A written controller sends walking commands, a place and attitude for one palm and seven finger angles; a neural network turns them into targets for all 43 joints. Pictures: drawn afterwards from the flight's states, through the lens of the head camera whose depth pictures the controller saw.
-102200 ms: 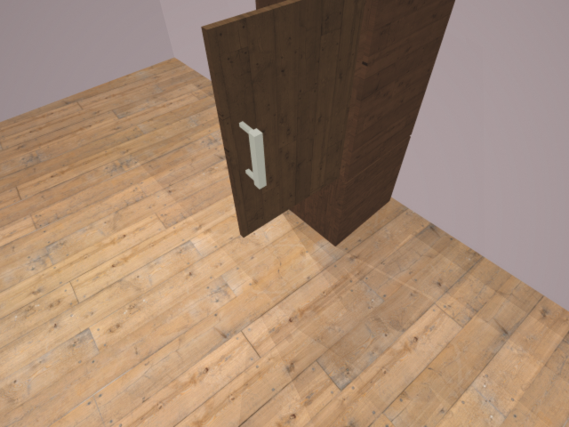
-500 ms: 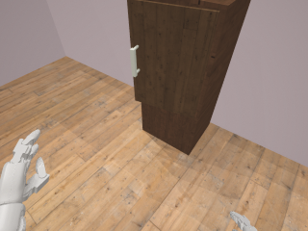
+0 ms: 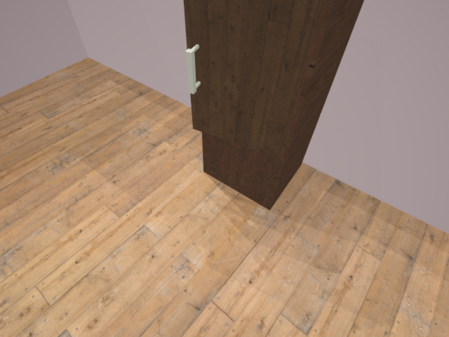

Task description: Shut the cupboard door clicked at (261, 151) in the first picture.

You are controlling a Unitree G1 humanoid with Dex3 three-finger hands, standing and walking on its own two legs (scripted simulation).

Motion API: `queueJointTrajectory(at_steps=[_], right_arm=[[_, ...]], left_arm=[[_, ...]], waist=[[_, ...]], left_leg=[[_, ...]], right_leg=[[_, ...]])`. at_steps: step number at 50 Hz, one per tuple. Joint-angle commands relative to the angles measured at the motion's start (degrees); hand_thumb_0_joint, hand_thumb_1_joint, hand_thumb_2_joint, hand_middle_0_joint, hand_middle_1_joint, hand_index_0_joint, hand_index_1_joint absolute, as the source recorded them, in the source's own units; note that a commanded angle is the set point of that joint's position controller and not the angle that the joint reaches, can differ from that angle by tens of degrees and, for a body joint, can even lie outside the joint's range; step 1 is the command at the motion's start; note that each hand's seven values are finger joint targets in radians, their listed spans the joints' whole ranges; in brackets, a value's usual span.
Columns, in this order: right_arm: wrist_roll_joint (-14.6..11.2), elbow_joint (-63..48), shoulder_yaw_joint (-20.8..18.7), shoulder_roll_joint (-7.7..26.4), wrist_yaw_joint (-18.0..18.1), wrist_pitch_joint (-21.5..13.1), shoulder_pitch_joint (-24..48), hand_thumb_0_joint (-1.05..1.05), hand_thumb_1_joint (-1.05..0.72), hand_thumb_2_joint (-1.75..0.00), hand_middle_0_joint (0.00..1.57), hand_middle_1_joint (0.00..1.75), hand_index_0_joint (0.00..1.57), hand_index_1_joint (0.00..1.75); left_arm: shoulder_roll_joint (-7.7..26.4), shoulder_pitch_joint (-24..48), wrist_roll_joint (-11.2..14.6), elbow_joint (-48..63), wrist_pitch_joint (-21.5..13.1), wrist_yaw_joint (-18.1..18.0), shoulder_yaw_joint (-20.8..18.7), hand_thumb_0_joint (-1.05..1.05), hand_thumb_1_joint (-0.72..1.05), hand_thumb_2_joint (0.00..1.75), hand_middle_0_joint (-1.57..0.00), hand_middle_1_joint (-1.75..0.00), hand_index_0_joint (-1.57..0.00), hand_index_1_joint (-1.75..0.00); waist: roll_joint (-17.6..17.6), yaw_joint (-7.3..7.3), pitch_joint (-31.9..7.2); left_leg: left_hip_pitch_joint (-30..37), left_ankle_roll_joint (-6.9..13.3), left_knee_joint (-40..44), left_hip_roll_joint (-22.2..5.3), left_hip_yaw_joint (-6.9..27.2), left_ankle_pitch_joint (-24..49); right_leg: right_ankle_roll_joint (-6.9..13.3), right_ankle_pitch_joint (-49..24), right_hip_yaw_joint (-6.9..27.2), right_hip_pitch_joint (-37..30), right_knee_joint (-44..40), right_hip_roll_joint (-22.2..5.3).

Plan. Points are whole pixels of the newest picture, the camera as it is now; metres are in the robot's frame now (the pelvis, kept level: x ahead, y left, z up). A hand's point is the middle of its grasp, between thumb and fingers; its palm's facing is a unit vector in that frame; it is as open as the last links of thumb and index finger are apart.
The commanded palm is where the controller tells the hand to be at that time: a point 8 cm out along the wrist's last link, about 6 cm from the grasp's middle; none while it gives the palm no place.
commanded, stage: let the arm hang, fingers relaxed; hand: left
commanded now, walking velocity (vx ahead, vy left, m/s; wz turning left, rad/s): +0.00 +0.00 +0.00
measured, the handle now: (194, 69) +0.93 +0.17 -0.03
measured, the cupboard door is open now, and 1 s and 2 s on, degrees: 11 11 11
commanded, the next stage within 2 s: look to check the result in 0.54 s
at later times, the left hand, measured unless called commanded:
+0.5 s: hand out of the picture +0.12 +0.21 -0.15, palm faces -0.03 -0.96 -0.29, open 7.4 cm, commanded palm none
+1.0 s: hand out of the picture +0.09 +0.21 -0.16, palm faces +0.00 -0.95 -0.31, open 7.4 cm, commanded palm none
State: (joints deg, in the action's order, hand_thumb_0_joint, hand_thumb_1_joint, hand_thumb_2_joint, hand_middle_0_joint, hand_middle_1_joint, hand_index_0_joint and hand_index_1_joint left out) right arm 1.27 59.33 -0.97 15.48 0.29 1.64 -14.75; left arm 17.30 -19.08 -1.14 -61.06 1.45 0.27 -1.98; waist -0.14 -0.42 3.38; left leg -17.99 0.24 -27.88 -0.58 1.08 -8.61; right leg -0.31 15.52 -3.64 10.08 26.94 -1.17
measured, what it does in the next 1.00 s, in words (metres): shifts its weight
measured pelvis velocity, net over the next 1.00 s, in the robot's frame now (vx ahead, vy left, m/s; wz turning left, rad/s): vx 0.05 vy -0.02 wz -0.01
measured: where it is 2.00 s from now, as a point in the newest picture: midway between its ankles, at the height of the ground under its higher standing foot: outside the picture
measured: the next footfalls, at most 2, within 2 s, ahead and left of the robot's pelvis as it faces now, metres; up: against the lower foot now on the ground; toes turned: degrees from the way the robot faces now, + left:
none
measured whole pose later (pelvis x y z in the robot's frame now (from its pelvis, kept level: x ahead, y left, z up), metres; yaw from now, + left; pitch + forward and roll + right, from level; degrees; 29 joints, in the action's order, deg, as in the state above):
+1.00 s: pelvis +0.05 -0.02 +0.01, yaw -1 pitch -2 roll +0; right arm 1.0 64.2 0.1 15.8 0.8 0.3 -7.9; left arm 16.4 -10.7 -0.6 -65.0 0.0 -0.6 -1.3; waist -0.3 -0.1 3.0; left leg -9.1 -1.2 -20.4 -1.1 0.4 -9.3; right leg 0.3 15.2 -3.0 1.0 18.2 -0.6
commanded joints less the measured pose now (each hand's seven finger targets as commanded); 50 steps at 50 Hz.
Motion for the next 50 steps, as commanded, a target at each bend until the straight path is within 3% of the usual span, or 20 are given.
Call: queueJointTrajectory(at_steps=[1,4,15,20,28,39,50], right_arm=[[-0.3,-2.5,-2.5,10.8,0.8,-1.7,2.1,0.00,-0.90,-0.90,0.20,0.30,0.20,0.30],[-0.3,-1.4,-2.5,11.5,0.8,-1.7,2.7,0.00,-0.90,-0.90,0.20,0.30,0.20,0.30],[-0.5,0.5,-1.6,12.3,0.6,-2.7,7.0,0.00,-0.90,-0.90,0.20,0.30,0.20,0.30],[-0.4,0.7,-1.5,12.2,0.7,-2.8,8.4,0.00,-0.90,-0.90,0.20,0.30,0.20,0.30],[-0.3,1.2,-1.2,11.8,0.9,-2.8,8.8,0.00,-0.90,-0.90,0.20,0.30,0.20,0.30],[-0.5,1.6,-1.1,11.4,1.3,-2.6,7.9,0.00,-0.90,-0.90,0.20,0.30,0.20,0.30],[-0.6,1.8,-1.0,10.7,1.4,-2.3,7.7,0.00,-0.90,-0.90,0.20,0.30,0.20,0.30]], left_arm=[[9.2,4.3,0.1,2.4,-2.1,-0.4,-1.5,0.00,0.90,0.90,-0.20,-0.30,-0.20,-0.30],[9.7,5.3,0.1,1.2,-2.2,-0.4,-1.2,0.00,0.90,0.90,-0.20,-0.30,-0.20,-0.30],[11.4,8.4,0.3,0.4,-2.8,-0.8,-1.1,0.00,0.90,0.90,-0.20,-0.30,-0.20,-0.30],[11.2,9.8,0.3,0.7,-2.9,-0.9,-1.2,0.00,0.90,0.90,-0.20,-0.30,-0.20,-0.30],[10.5,11.3,0.4,0.6,-2.8,-1.0,-1.2,0.00,0.90,0.90,-0.20,-0.30,-0.20,-0.30],[9.7,10.0,0.6,-0.2,-2.7,-1.3,-1.2,0.00,0.90,0.90,-0.20,-0.30,-0.20,-0.30],[9.0,8.0,0.5,-1.0,-2.6,-1.4,-1.0,0.00,0.90,0.90,-0.20,-0.30,-0.20,-0.30]], waist=[[0.4,1.12,-0.8],[3.6,1.04,0.4],[0.6,-0.02,-2.6],[-0.2,-0.05,-3.6],[-1.5,0.22,-3.9],[0.0,0.43,-5.7],[0.5,0.27,-3.1]], left_leg=[[5.7,1.9,7.1,-4.5,6.3,-9.3],[6.4,1.8,7.3,-4.6,5.7,-7.7],[8.2,1.5,8.7,-5.6,4.9,6.7],[9.3,1.2,8.8,-5.6,4.5,9.4],[9.8,0.6,9.0,-5.7,4.1,10.5],[12.4,0.7,8.0,-6.0,3.6,14.2],[13.0,0.8,8.6,-5.9,3.3,12.2]], right_leg=[[4.4,9.0,7.4,6.7,-10.0,-5.3],[4.2,9.1,7.6,7.0,-10.9,-5.4],[2.9,-6.3,6.2,-1.0,-9.6,-5.7],[2.8,-9.9,5.9,-2.9,-10.0,-6.0],[2.7,-12.1,5.7,-5.1,-10.9,-6.2],[2.7,-17.1,5.0,-6.8,-10.9,-6.3],[2.6,-14.8,5.1,-5.0,-12.0,-6.0]])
